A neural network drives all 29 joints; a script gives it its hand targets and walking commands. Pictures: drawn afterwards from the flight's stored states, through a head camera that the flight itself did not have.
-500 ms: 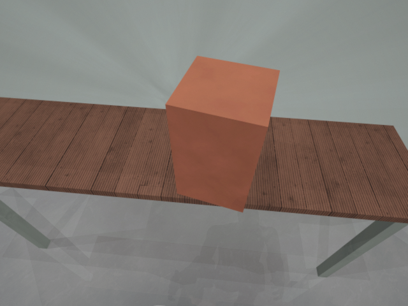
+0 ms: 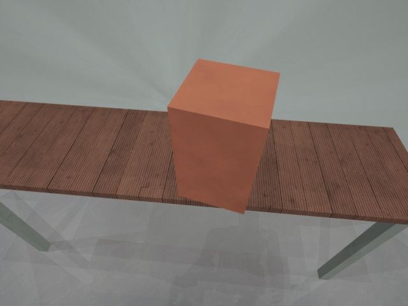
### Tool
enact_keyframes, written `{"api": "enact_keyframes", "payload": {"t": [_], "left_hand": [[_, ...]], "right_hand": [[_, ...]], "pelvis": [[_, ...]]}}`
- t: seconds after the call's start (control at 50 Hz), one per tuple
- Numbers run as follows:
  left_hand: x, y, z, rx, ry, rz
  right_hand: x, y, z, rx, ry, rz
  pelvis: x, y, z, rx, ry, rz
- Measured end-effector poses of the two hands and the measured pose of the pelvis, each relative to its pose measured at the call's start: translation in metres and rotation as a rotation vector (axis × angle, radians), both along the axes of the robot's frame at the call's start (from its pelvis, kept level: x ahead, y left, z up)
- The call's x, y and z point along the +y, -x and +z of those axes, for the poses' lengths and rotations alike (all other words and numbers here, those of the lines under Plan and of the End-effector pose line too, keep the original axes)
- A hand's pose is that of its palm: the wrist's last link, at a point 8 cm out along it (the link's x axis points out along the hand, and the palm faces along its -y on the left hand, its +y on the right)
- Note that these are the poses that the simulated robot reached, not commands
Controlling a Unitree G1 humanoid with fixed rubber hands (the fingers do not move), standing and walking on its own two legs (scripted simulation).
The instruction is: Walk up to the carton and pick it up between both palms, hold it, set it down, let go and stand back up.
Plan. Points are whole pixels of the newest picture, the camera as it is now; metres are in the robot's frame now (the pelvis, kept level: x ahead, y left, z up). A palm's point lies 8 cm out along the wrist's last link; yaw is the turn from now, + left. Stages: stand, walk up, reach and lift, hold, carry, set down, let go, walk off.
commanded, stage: stand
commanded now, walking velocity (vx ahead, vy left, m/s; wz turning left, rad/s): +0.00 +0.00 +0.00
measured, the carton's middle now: (222, 142) +0.44 -0.03 +0.05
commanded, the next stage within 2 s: none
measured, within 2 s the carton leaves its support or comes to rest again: neither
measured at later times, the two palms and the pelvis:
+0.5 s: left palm out of the picture -0.03 +0.23 -0.14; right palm out of the picture +0.00 -0.23 -0.15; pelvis +0.00 +0.00 +0.00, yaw +0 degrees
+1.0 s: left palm out of the picture -0.03 +0.23 -0.14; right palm out of the picture +0.00 -0.23 -0.15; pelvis +0.00 +0.00 +0.00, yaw +0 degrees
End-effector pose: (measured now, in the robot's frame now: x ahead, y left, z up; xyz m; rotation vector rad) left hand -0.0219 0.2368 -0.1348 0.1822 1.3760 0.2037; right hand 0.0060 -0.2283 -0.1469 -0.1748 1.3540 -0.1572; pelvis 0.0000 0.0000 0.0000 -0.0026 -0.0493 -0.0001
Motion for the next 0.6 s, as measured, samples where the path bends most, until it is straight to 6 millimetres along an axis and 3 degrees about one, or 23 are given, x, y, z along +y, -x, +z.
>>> {"api": "enact_keyframes", "payload": {"t": [0.28,0.6], "left_hand": [[-0.0023,0.0065,-0.0009,0.023,0.006,0.003],[-0.0055,0.0045,-0.0020,0.025,0.010,0.009]], "right_hand": [[0.0000,0.0082,-0.0004,0.025,0.000,-0.005],[0.0024,0.0047,-0.0011,0.019,-0.006,-0.004]], "pelvis": [[-0.0006,0.0012,0.0001,0.004,0.001,-0.001],[-0.0009,-0.0009,0.0000,0.004,0.000,-0.001]]}}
